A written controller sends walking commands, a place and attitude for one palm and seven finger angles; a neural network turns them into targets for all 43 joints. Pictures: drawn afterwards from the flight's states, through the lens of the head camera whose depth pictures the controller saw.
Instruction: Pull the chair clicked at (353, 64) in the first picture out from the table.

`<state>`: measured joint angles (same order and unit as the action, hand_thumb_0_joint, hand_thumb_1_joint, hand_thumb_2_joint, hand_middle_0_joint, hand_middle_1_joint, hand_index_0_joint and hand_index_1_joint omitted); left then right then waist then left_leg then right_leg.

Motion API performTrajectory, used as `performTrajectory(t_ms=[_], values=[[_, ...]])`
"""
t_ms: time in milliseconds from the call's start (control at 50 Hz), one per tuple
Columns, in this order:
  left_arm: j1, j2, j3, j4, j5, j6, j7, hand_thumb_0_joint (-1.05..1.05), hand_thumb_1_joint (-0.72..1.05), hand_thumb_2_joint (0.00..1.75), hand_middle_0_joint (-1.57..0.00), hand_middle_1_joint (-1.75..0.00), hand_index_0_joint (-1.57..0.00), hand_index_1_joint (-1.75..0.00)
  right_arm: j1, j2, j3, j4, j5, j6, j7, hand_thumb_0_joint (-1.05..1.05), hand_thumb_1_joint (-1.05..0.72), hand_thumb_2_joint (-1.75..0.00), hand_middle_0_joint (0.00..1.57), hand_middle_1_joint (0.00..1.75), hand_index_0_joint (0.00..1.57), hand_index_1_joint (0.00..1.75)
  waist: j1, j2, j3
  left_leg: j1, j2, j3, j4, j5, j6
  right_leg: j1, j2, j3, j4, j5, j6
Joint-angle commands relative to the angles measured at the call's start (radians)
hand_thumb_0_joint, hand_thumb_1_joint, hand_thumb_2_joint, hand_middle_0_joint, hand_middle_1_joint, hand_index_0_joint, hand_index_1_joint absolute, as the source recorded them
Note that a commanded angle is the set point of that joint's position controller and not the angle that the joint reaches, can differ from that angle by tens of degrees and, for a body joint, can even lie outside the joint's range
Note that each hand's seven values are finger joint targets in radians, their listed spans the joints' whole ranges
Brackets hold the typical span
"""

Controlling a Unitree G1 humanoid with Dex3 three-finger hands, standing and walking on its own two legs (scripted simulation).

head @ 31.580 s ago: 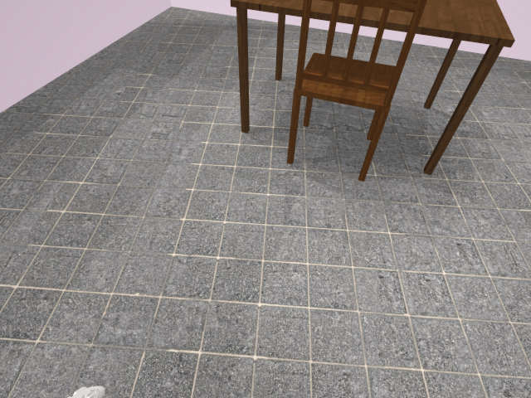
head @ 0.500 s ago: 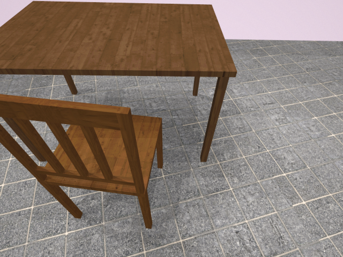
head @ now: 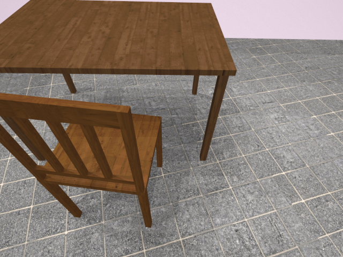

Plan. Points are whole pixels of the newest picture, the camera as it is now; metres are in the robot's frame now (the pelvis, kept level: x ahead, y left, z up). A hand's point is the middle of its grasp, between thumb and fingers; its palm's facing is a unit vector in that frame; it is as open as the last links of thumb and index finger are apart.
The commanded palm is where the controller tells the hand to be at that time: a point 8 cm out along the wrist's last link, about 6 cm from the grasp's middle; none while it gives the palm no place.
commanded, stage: raise the hand toward the chair's back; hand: left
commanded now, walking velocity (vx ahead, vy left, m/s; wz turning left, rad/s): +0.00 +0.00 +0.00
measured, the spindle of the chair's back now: (70, 150) +0.42 +0.35 -0.07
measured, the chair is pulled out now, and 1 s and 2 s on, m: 0.22 0.22 0.22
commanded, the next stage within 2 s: none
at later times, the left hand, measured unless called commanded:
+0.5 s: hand out of the picture +0.13 +0.18 -0.08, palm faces +0.02 -1.00 -0.01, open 10.0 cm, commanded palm +0.13 +0.23 -0.06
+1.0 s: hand (88, 241) +0.16 +0.20 -0.06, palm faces -0.07 -1.00 -0.05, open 14.4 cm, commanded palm +0.14 +0.26 -0.05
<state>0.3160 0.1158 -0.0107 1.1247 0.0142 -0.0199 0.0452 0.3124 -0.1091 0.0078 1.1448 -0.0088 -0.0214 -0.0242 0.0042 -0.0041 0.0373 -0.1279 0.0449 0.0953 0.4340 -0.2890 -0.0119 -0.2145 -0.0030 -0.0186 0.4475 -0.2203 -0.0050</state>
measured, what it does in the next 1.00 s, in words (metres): lowers itself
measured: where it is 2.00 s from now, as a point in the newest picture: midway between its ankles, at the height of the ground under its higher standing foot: outside the picture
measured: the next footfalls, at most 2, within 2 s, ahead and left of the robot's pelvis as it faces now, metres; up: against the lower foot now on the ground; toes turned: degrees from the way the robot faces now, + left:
none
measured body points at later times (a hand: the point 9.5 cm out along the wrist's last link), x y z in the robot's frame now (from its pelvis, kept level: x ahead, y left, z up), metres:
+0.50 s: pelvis -0.04 +0.00 -0.10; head +0.02 +0.03 +0.34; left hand +0.12 +0.23 -0.08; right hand +0.24 -0.21 -0.11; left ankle -0.04 +0.12 -0.74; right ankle +0.01 -0.12 -0.74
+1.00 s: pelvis -0.04 +0.02 -0.10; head +0.04 +0.04 +0.34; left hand +0.16 +0.26 -0.05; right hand +0.14 -0.23 -0.17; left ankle -0.04 +0.12 -0.74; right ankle +0.01 -0.12 -0.74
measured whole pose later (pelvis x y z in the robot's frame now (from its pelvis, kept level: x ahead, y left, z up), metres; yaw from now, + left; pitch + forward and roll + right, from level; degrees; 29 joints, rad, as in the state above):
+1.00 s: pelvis -0.04 +0.02 -0.10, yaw +4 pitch +17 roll -2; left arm 0.42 0.26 0.14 -0.08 -0.26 -0.37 -0.33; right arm 0.26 -0.25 -0.02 0.53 0.03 -0.21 -0.04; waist -0.03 0.02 -0.15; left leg -0.95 0.03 0.00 1.22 -0.57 0.02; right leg -0.97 -0.06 -0.08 1.15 -0.48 0.01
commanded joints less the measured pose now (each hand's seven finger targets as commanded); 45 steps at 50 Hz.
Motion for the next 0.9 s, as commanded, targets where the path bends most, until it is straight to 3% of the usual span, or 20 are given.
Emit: performTrajectory(t_ms=[0, 20, 40, 60, 80, 120, 160, 180, 200, 240, 260, 300, 380, 420, 500, 600, 640, 700, 800, 880], values=[[-0.544, 0.367, 0.112, -1.486, -0.182, -0.215, 0.055, 0.00, 0.85, 0.88, -0.20, -0.29, -0.20, -0.29, -0.159, -0.233, -0.004, -0.411, 0.059, -0.250, -0.087, 0.00, -0.90, -0.90, 0.20, 0.30, 0.20, 0.30, -0.057, 0.205, -0.344, 0.063, -0.017, -0.024, -0.006, 0.232, 0.041, 0.083, -0.014, 0.055, 0.069, 0.181, -0.028], [-0.015, 0.082, -0.025, -1.101, -0.138, -0.055, 0.068, 0.00, 0.83, 0.87, -0.19, -0.29, -0.19, -0.29, -0.100, -0.203, -0.030, -0.416, 0.051, -0.303, -0.073, 0.00, -0.90, -0.90, 0.20, 0.30, 0.20, 0.30, -0.031, 0.191, -0.247, -0.038, -0.003, -0.052, -0.024, 0.230, 0.040, -0.003, -0.012, -0.016, 0.075, 0.059, -0.034], [0.030, -0.056, -0.122, -1.052, -0.179, 0.012, 0.059, 0.00, 0.81, 0.86, -0.19, -0.29, -0.19, -0.29, -0.091, -0.213, -0.017, -0.390, 0.077, -0.327, -0.068, 0.00, -0.90, -0.90, 0.20, 0.30, 0.20, 0.30, -0.044, 0.058, -0.130, -0.107, -0.010, -0.078, 0.008, 0.158, 0.035, -0.064, -0.021, -0.056, 0.060, 0.054, -0.013], [-0.065, -0.037, -0.138, -1.196, -0.212, -0.036, 0.040, 0.00, 0.78, 0.85, -0.19, -0.28, -0.19, -0.28, -0.093, -0.253, -0.027, -0.435, 0.079, -0.350, -0.076, 0.00, -0.90, -0.90, 0.20, 0.30, 0.20, 0.30, -0.067, -0.003, -0.068, -0.135, -0.012, -0.104, 0.035, 0.073, 0.039, -0.120, -0.026, -0.054, 0.055, -0.005, 0.003], [-0.050, -0.009, -0.125, -1.196, -0.202, -0.079, 0.024, 0.00, 0.76, 0.84, -0.19, -0.28, -0.19, -0.28, -0.086, -0.272, -0.041, -0.452, 0.065, -0.370, -0.077, 0.00, -0.90, -0.90, 0.20, 0.30, 0.20, 0.30, -0.086, -0.093, -0.073, -0.171, -0.021, -0.109, 0.074, 0.000, 0.043, -0.186, -0.023, -0.056, 0.054, -0.092, 0.011], [-0.039, -0.028, -0.111, -1.112, -0.188, -0.166, -0.021, 0.00, 0.71, 0.82, -0.18, -0.27, -0.18, -0.27, -0.076, -0.272, -0.058, -0.512, 0.039, -0.389, -0.061, 0.00, -0.90, -0.90, 0.20, 0.30, 0.20, 0.30, -0.096, -0.216, -0.037, -0.295, -0.052, -0.109, 0.174, -0.078, 0.035, -0.319, -0.023, -0.063, 0.102, -0.226, 0.012], [0.176, -0.051, -0.067, -0.964, -0.208, -0.291, -0.113, 0.00, 0.67, 0.80, -0.18, -0.26, -0.18, -0.26, -0.107, -0.269, -0.078, -0.583, 0.025, -0.393, -0.030, 0.00, -0.90, -0.90, 0.20, 0.30, 0.20, 0.30, -0.016, -0.323, -0.041, -0.455, -0.054, -0.098, 0.256, -0.128, 0.013, -0.381, -0.028, -0.060, 0.181, -0.335, 0.001], [0.236, -0.024, -0.024, -0.951, -0.219, -0.366, -0.170, 0.00, 0.64, 0.79, -0.17, -0.26, -0.17, -0.26, -0.123, -0.271, -0.087, -0.619, 0.020, -0.385, -0.010, 0.00, -0.90, -0.90, 0.20, 0.30, 0.20, 0.30, 0.011, -0.318, -0.076, -0.513, -0.059, -0.091, 0.296, -0.118, 0.004, -0.376, -0.028, -0.050, 0.227, -0.320, -0.006], [0.289, 0.055, 0.069, -0.911, -0.216, -0.436, -0.226, 0.00, 0.62, 0.78, -0.17, -0.26, -0.17, -0.26, -0.130, -0.276, -0.100, -0.642, 0.021, -0.365, 0.017, 0.00, -0.90, -0.90, 0.20, 0.30, 0.20, 0.30, 0.045, -0.238, -0.121, -0.539, -0.067, -0.074, 0.336, -0.072, -0.010, -0.344, -0.032, -0.027, 0.280, -0.251, -0.025], [0.257, 0.112, 0.118, -0.958, -0.193, -0.593, -0.334, 0.00, 0.57, 0.76, -0.17, -0.25, -0.17, -0.25, -0.180, -0.277, -0.112, -0.706, 0.006, -0.325, 0.055, 0.00, -0.90, -0.90, 0.20, 0.30, 0.20, 0.30, 0.045, -0.116, -0.192, -0.603, -0.074, -0.063, 0.443, 0.013, -0.013, -0.364, -0.032, -0.029, 0.430, -0.055, -0.040], [0.294, 0.163, 0.192, -0.949, -0.180, -0.630, -0.350, 0.00, 0.55, 0.75, -0.16, -0.25, -0.16, -0.25, -0.184, -0.263, -0.124, -0.727, 0.010, -0.304, 0.063, 0.00, -0.90, -0.90, 0.20, 0.30, 0.20, 0.30, 0.069, -0.090, -0.242, -0.650, -0.074, -0.056, 0.489, 0.041, -0.004, -0.371, -0.034, -0.018, 0.489, 0.003, -0.043], [0.301, 0.175, 0.195, -1.032, -0.177, -0.613, -0.362, 0.00, 0.50, 0.73, -0.16, -0.24, -0.16, -0.24, -0.197, -0.250, -0.123, -0.774, 0.014, -0.255, 0.072, 0.00, -0.90, -0.90, 0.20, 0.30, 0.20, 0.30, 0.096, 0.010, -0.293, -0.683, -0.078, -0.045, 0.521, 0.062, 0.007, -0.385, -0.033, -0.003, 0.555, 0.052, -0.045], [0.112, 0.172, 0.151, -1.389, -0.226, -0.561, -0.325, 0.00, 0.41, 0.69, -0.15, -0.22, -0.15, -0.22, -0.198, -0.243, -0.107, -0.875, 0.027, -0.211, 0.047, 0.00, -0.90, -0.90, 0.20, 0.30, 0.20, 0.30, 0.040, 0.132, -0.377, -0.662, -0.063, -0.066, 0.574, -0.003, 0.023, -0.483, -0.016, 0.008, 0.576, -0.047, -0.036], [0.047, 0.184, 0.142, -1.524, -0.232, -0.569, -0.312, 0.00, 0.36, 0.67, -0.15, -0.22, -0.15, -0.22, -0.164, -0.244, -0.100, -0.869, 0.018, -0.207, 0.030, 0.00, -0.90, -0.90, 0.20, 0.30, 0.20, 0.30, -0.004, 0.116, -0.420, -0.644, -0.046, -0.096, 0.620, 0.034, 0.031, -0.524, -0.004, 0.003, 0.595, -0.028, -0.030], [-0.073, 0.142, 0.044, -1.527, -0.248, -0.569, -0.378, 0.00, 0.27, 0.63, -0.14, -0.20, -0.14, -0.20, -0.138, -0.259, -0.065, -0.819, 0.020, -0.238, 0.002, 0.00, -0.90, -0.90, 0.20, 0.30, 0.20, 0.30, -0.099, 0.052, -0.377, -0.700, -0.031, -0.136, 0.692, -0.033, 0.044, -0.647, 0.010, -0.009, 0.593, -0.119, -0.019], [0.057, 0.207, 0.125, -1.377, -0.267, -0.408, -0.461, 0.00, 0.15, 0.58, -0.13, -0.18, -0.13, -0.18, -0.156, -0.262, -0.068, -0.795, 0.044, -0.257, -0.012, 0.00, -0.90, -0.90, 0.20, 0.30, 0.20, 0.30, -0.038, 0.045, -0.426, -0.735, -0.042, -0.147, 0.653, -0.087, 0.040, -0.604, 0.009, -0.021, 0.576, -0.203, -0.018], [0.084, 0.233, 0.173, -1.430, -0.280, -0.346, -0.455, 0.00, 0.11, 0.56, -0.12, -0.18, -0.12, -0.18, -0.170, -0.254, -0.067, -0.811, 0.047, -0.249, -0.014, 0.00, -0.90, -0.90, 0.20, 0.30, 0.20, 0.30, -0.007, 0.035, -0.493, -0.715, -0.048, -0.147, 0.623, -0.055, 0.038, -0.537, -0.001, -0.027, 0.570, -0.175, -0.015], [0.128, 0.255, 0.264, -1.396, -0.302, -0.298, -0.408, 0.00, 0.04, 0.53, -0.11, -0.16, -0.11, -0.16, -0.198, -0.229, -0.068, -0.807, 0.046, -0.229, -0.022, 0.00, -0.90, -0.90, 0.20, 0.30, 0.20, 0.30, 0.023, -0.027, -0.495, -0.737, -0.049, -0.142, 0.606, -0.029, 0.034, -0.484, 0.001, -0.034, 0.563, -0.167, -0.013], [0.092, 0.224, 0.227, -1.423, -0.292, -0.374, -0.353, 0.00, -0.08, 0.48, -0.10, -0.15, -0.10, -0.15, -0.181, -0.224, -0.062, -0.798, 0.039, -0.239, -0.023, 0.00, -0.90, -0.90, 0.20, 0.30, 0.20, 0.30, 0.002, 0.004, -0.416, -0.733, -0.045, -0.144, 0.581, -0.072, 0.030, -0.542, 0.002, -0.046, 0.552, -0.229, -0.018], [0.087, 0.228, 0.196, -1.404, -0.280, -0.424, -0.367, 0.00, -0.17, 0.44, -0.09, -0.13, -0.09, -0.13, -0.146, -0.248, -0.066, -0.792, 0.042, -0.256, -0.020, 0.00, -0.90, -0.90, 0.20, 0.30, 0.20, 0.30, -0.023, 0.034, -0.387, -0.719, -0.047, -0.143, 0.569, -0.114, 0.029, -0.576, -0.001, -0.045, 0.539, -0.255, -0.019]])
